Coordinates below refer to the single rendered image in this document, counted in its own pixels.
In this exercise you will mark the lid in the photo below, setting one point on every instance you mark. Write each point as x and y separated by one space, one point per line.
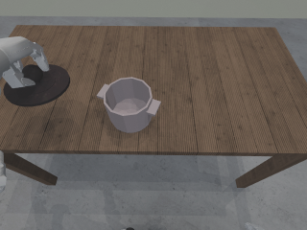
52 85

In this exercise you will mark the left robot forearm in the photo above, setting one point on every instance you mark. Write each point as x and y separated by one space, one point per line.
5 64

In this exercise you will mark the left robot hand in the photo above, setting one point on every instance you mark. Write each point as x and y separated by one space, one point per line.
16 48

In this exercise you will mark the knob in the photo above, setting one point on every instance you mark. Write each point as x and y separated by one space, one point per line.
32 72

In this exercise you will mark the table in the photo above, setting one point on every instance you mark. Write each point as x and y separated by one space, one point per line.
224 91

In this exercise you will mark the pot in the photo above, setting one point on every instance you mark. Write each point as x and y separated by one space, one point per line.
129 104

